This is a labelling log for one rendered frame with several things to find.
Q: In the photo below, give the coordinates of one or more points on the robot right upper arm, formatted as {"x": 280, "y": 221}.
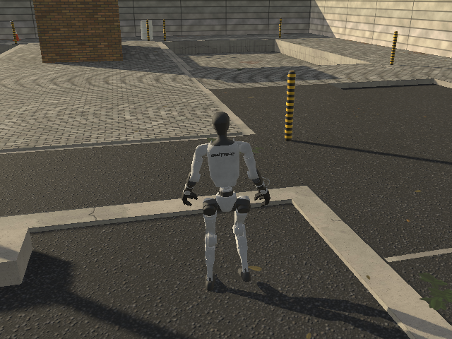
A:
{"x": 245, "y": 148}

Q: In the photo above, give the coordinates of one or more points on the right robot hand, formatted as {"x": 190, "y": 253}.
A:
{"x": 263, "y": 196}

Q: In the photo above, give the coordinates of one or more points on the left robot thigh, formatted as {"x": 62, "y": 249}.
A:
{"x": 210, "y": 214}

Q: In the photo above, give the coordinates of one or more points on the robot left foot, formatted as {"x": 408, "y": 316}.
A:
{"x": 210, "y": 284}

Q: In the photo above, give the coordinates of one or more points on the robot left upper arm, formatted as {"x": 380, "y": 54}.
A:
{"x": 200, "y": 151}

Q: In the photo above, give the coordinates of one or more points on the robot left forearm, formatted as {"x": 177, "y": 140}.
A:
{"x": 188, "y": 186}

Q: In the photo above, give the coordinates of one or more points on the robot right forearm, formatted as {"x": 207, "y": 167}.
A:
{"x": 260, "y": 184}

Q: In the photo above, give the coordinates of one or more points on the left robot hand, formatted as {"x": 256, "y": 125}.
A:
{"x": 191, "y": 196}

